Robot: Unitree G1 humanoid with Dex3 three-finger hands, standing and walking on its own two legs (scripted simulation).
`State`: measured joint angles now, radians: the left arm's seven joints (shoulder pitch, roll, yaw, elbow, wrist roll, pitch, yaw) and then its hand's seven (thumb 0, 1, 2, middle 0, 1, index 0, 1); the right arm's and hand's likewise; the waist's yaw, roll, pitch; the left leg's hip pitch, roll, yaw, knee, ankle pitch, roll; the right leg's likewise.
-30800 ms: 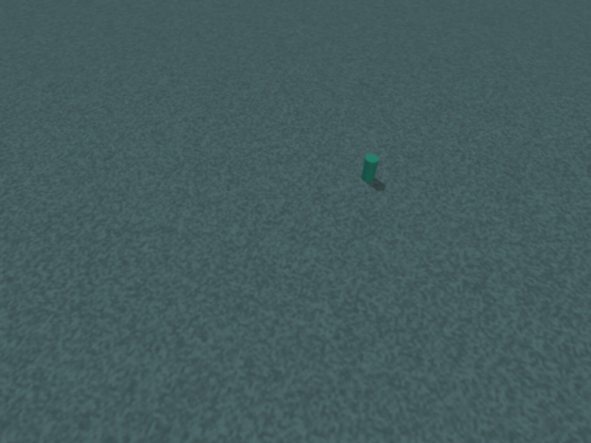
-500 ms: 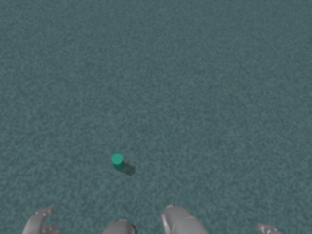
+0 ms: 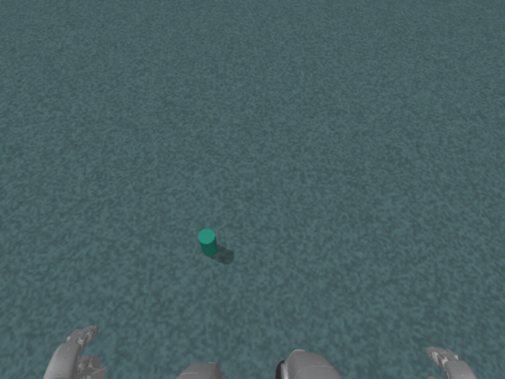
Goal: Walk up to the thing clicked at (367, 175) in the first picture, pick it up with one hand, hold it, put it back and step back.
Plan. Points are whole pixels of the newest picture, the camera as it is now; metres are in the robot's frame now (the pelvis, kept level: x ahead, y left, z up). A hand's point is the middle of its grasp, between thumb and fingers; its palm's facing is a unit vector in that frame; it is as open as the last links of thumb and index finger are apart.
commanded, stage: step back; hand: left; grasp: from the side
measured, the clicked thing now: (208, 242) +0.61 +0.17 -0.69
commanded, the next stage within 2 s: none
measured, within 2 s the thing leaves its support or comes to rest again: neither
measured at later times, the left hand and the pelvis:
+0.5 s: hand out of the picture -0.08 +0.23 -0.14, palm faces -0.07 -0.91 -0.40, open 7.4 cm; pelvis -0.16 -0.04 -0.01, yaw -4 degrees
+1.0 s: hand out of the picture -0.21 +0.21 -0.15, palm faces -0.05 -0.92 -0.40, open 7.4 cm; pelvis -0.33 -0.06 +0.00, yaw -3 degrees
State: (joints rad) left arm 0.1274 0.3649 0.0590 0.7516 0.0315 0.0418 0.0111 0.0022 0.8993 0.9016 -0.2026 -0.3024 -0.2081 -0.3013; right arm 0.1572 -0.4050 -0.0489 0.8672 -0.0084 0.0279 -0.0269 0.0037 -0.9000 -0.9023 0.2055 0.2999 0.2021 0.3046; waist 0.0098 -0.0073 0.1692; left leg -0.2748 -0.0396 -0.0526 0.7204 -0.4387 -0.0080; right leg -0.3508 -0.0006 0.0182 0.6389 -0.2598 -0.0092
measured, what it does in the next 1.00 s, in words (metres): walks backwards: left foot, then right foot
